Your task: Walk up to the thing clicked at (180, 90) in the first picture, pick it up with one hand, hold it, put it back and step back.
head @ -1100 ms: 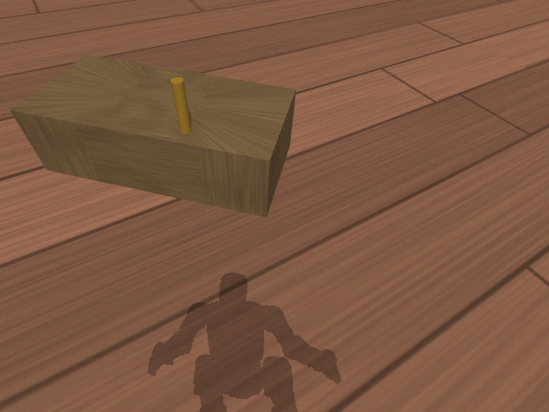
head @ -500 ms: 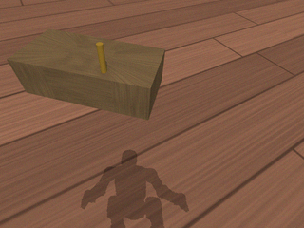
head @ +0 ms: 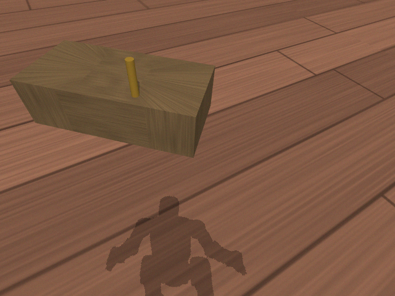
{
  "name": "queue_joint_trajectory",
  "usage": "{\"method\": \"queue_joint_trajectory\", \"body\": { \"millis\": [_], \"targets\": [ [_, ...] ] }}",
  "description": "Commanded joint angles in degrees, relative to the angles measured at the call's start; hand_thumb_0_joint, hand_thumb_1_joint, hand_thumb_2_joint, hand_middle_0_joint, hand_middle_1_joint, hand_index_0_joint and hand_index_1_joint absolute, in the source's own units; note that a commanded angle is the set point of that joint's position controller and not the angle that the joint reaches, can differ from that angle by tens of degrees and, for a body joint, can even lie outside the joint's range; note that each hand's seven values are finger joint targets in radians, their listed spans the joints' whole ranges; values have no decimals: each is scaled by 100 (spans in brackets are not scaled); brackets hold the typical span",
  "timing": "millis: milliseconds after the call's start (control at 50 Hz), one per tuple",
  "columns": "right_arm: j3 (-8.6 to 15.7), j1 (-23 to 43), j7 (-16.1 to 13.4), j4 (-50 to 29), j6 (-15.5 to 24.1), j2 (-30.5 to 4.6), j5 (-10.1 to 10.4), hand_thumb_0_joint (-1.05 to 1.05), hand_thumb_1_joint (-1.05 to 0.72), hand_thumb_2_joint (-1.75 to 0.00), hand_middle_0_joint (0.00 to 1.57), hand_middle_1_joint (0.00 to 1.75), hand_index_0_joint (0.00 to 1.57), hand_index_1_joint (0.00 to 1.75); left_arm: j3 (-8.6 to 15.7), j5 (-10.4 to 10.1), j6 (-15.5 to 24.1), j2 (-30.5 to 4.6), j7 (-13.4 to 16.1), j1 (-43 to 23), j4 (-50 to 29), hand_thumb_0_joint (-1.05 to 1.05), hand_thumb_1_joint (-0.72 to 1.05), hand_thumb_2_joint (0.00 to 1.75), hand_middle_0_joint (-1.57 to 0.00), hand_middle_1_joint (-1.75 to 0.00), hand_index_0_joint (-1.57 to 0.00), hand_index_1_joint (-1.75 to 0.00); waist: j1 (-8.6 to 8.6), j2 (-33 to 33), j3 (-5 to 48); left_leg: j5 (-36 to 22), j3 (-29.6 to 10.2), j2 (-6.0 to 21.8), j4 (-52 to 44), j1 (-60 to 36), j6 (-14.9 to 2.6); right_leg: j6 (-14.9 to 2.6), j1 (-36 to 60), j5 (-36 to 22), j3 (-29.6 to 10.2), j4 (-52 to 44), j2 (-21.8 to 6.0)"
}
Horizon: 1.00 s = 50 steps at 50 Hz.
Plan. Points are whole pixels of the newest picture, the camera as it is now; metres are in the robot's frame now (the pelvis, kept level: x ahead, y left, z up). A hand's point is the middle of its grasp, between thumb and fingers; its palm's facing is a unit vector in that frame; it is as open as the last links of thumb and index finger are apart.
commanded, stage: stand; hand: left
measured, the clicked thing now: (132, 78) +1.24 +0.36 -0.31
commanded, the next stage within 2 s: walk up in 0.02 s
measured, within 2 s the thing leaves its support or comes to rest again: neither
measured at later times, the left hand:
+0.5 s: hand (11, 287) +0.18 +0.40 -0.16, palm faces -0.13 -0.90 -0.42, open 7.4 cm
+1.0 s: hand (50, 186) +0.42 +0.41 -0.14, palm faces -0.16 -0.88 -0.45, open 7.4 cm
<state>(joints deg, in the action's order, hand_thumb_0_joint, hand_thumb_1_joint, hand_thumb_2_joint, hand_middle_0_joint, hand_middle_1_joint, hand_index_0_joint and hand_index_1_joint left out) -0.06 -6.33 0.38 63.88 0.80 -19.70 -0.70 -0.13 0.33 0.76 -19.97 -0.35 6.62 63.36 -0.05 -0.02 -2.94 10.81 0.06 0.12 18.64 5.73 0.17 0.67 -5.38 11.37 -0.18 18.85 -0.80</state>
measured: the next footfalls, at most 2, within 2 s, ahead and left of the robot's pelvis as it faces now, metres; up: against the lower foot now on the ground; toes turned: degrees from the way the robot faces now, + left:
left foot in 0.34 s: +0.19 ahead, +0.22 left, +0.00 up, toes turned -1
right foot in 0.76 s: +0.34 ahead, -0.02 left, +0.00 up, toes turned -13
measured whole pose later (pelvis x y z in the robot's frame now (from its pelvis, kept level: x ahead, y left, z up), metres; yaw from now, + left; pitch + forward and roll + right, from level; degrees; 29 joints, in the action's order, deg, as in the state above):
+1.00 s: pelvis +0.31 +0.14 -0.02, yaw -11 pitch -3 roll -2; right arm 4.7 -16.0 5.4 47.0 0.0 -25.3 -2.1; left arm 2.3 0.2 5.6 -22.6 -0.5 17.7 49.4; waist -0.5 5.6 -4.4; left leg 21.3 -1.6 6.0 57.5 28.1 -0.2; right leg -0.1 -12.7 16.1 1.6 32.0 -1.7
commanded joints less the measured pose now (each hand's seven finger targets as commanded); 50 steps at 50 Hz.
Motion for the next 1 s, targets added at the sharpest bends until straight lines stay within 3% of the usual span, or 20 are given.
{"method": "queue_joint_trajectory", "body": {
  "millis": [0,20,60,80,240,300,320,340,360,380,400,460,600,660,720,740,760,800,900,980],
  "targets": [
    [713,179,80,-836,147,-1945,-195,0,-90,-90,20,30,20,30,594,35,201,-1908,19,514,-487,0,90,90,-20,-30,-20,-30,-71,376,722,1730,-255,426,514,-64,-446,-538,-36,1487,-749,76,-607],
    [722,338,151,-900,116,-1814,-227,0,-90,-90,20,30,20,30,647,110,230,-1942,0,767,-413,0,90,90,-20,-30,-20,-30,-198,234,406,2560,-279,422,817,783,-515,-731,-114,2544,-1218,-67,-886],
    [672,706,269,-1209,50,-1464,-255,0,-90,-90,20,30,20,30,795,161,291,-2181,18,841,-465,0,90,90,-20,-30,-20,-30,-420,-605,-358,1906,-105,67,2508,2745,-246,-1234,296,3713,-2852,-1059,-1830],
    [671,746,306,-1329,50,-1427,-277,0,-90,-90,20,30,20,30,820,147,360,-2204,56,788,-573,0,90,90,-20,-30,-20,-30,-401,-511,-549,1487,-507,366,2904,3290,-193,-1463,429,3491,-3197,-1177,-2151],
    [854,109,527,-1551,119,-1459,-200,0,-90,-90,20,30,20,30,826,149,467,-2079,1,430,-1176,0,90,90,-20,-30,-20,-30,-28,-1093,-102,1026,-322,567,1888,1723,0,-1084,-337,1147,-1382,-480,-1269],
    [1002,-884,484,-1273,126,-1506,-202,0,-90,-90,20,30,20,30,738,105,407,-1953,-32,129,-1289,0,90,90,-20,-30,-20,-30,591,-592,170,1,416,180,1098,-397,26,-757,-1778,713,-532,725,-747],
    [1136,-1527,424,-1084,138,-1766,-224,0,-90,-90,20,30,20,30,641,154,380,-1691,-27,293,-1322,0,90,90,-20,-30,-20,-30,916,205,491,154,222,157,1126,-1604,-46,-646,-2642,852,-400,2031,-449],
    [1219,-2153,354,-987,165,-2106,-297,0,-90,-90,20,30,20,30,501,139,375,-1211,-5,667,-1325,0,90,90,-20,-30,-20,-30,1111,1681,749,1406,-895,856,356,-1925,-246,-527,-3234,2024,-81,3741,299],
    [1234,-1731,341,-1267,208,-2539,-292,0,-90,-90,20,30,20,30,457,8,342,-1197,59,802,-1381,0,90,90,-20,-30,-20,-30,855,2192,544,3796,-3448,2092,-971,-1168,-741,-463,-3836,2214,-192,4820,618],
    [1243,-1071,361,-1472,187,-2693,-129,0,-90,-90,20,30,20,30,544,27,315,-1782,108,823,-1310,0,90,90,-20,-30,-20,-30,628,1660,282,4545,-3879,2457,-1159,-262,-1236,-521,-3417,2089,-608,5040,107],
    [1209,-777,353,-1606,165,-2598,-111,0,-90,-90,20,30,20,30,551,13,330,-1913,111,764,-1297,0,90,90,-20,-30,-20,-30,460,1402,-71,4439,-3745,2487,-1121,216,-1439,-534,-3388,1901,-567,5112,-147],
    [931,-467,294,-1755,274,-1792,-65,0,-90,-90,20,30,20,30,619,-104,365,-1901,-45,1403,-890,0,90,90,-20,-30,-20,-30,51,867,-270,2235,-1556,1499,-622,313,-993,-406,-2922,865,-505,4245,-361],
    [898,-824,325,-1909,335,-1871,-107,0,-90,-90,20,30,20,30,610,-11,387,-1586,-195,611,-1410,0,90,90,-20,-30,-20,-30,175,860,-520,1275,-763,1679,-714,675,-1420,-164,-2183,464,-11,2350,-515],
    [868,-851,351,-2040,293,-1791,-117,0,-90,-90,20,30,20,30,628,-11,448,-1499,-189,601,-1451,0,90,90,-20,-30,-20,-30,149,597,-323,429,-370,1457,-198,758,-1196,-283,-1481,92,265,1794,-272],
    [753,-829,359,-2216,220,-1531,-93,0,-90,-90,20,30,20,30,778,9,506,-1687,-49,1614,-1215,0,90,90,-20,-30,-20,-30,-429,-360,452,-751,327,901,1765,1399,-767,-407,639,-160,563,1117,113],
    [666,-1026,355,-2270,229,-1283,-83,0,-90,-90,20,30,20,30,914,31,539,-1989,32,2168,-1151,0,90,90,-20,-30,-20,-30,-724,-1171,799,-358,641,413,3302,2029,-470,-624,1407,651,-494,602,-447],
    [584,-1360,354,-2334,197,-1086,-93,0,-90,-90,20,30,20,30,999,43,565,-2424,105,2206,-1294,0,90,90,-20,-30,-20,-30,-520,-1957,885,2051,450,-153,4358,3106,-202,-1090,1793,1208,-3031,2,-1944],
    [776,-1245,293,-2188,63,-1845,-132,0,-90,-90,20,30,20,30,930,-54,504,-2414,138,1537,-1554,0,90,90,-20,-30,-20,-30,-359,-818,372,2064,-467,343,4899,3265,-108,-1866,701,2333,-3950,-389,-2410],
    [772,-1403,379,-1967,25,-1616,-108,0,-90,-90,20,30,20,30,805,-52,593,-2062,154,1052,-1718,0,90,90,-20,-30,-20,-30,29,-582,-131,1015,-458,731,4313,2666,-20,-1401,-604,337,-1549,-114,-1485],
    [826,-1078,525,-2121,-10,-1501,-129,0,-90,-90,20,30,20,30,841,45,661,-2240,138,806,-1890,0,90,90,-20,-30,-20,-30,62,-935,-254,696,-160,869,3128,2130,23,-1316,-1383,908,-867,-167,-1285]
  ]
}}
